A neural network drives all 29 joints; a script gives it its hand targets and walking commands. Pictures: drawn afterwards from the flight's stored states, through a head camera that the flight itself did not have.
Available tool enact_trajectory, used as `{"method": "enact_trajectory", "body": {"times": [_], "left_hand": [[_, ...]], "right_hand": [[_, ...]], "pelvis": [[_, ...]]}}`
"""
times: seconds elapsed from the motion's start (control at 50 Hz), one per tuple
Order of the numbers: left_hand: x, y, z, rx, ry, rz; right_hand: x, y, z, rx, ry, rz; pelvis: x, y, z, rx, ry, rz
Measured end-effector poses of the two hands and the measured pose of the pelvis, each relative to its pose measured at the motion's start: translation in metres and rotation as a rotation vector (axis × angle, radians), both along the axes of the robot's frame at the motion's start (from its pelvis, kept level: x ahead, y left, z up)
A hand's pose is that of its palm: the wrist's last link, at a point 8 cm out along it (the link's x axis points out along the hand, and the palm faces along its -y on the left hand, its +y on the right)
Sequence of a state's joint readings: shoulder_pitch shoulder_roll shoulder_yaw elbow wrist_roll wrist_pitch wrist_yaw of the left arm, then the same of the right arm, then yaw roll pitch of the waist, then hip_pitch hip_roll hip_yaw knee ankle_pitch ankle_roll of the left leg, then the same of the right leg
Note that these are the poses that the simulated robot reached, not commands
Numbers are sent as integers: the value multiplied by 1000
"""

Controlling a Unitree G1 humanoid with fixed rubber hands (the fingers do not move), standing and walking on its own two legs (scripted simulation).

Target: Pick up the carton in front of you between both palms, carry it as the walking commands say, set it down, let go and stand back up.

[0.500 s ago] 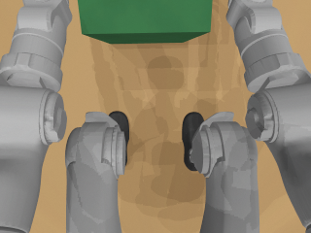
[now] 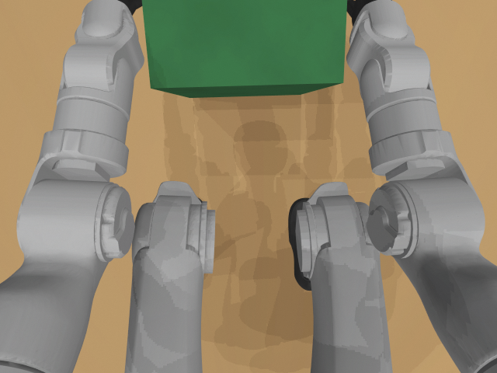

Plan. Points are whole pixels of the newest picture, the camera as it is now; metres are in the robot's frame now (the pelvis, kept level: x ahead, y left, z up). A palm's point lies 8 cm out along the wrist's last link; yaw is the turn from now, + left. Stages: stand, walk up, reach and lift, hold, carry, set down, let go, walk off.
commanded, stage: reach and lift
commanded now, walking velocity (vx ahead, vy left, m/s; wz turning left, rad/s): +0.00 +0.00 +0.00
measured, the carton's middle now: (243, 18) +0.55 +0.02 -0.22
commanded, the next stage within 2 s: none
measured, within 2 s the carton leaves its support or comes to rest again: neither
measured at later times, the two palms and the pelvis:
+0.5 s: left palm out of the picture +0.48 +0.17 +0.05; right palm out of the picture +0.49 -0.13 +0.06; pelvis -0.02 +0.00 +0.11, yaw +1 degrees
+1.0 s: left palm out of the picture +0.44 +0.17 +0.21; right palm out of the picture +0.45 -0.13 +0.21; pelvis +0.04 +0.00 +0.25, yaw +2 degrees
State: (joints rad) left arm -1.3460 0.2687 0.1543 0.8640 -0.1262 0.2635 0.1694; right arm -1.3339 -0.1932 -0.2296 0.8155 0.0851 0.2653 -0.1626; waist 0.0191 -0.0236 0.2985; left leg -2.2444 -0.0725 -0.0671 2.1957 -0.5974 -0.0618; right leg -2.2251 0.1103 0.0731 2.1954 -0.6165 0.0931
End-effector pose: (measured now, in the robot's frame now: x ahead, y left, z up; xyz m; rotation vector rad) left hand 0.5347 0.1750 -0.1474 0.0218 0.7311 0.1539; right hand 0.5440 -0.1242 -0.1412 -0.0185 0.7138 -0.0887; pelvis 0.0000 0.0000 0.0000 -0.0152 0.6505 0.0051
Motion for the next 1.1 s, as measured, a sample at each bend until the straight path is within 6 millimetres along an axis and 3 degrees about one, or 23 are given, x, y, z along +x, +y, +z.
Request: {"method": "enact_trajectory", "body": {"times": [0.18,0.26,0.52,0.66,1.1], "left_hand": [[-24,5,105,-32,-32,36],[-35,6,141,-21,-13,30],[-51,-2,204,-24,-29,24],[-62,-2,244,-30,-27,37],[-106,-10,388,-41,-23,45]], "right_hand": [[-24,6,101,30,-29,-21],[-36,6,136,23,-12,-18],[-52,-2,202,17,-28,-26],[-61,-2,243,22,-26,-23],[-107,-10,385,32,-21,-37]], "pelvis": [[-8,-3,41,0,55,13],[-13,-3,65,-2,75,18],[-15,-2,117,-1,96,18],[-2,-3,150,2,67,20],[46,-4,278,12,-151,23]]}}
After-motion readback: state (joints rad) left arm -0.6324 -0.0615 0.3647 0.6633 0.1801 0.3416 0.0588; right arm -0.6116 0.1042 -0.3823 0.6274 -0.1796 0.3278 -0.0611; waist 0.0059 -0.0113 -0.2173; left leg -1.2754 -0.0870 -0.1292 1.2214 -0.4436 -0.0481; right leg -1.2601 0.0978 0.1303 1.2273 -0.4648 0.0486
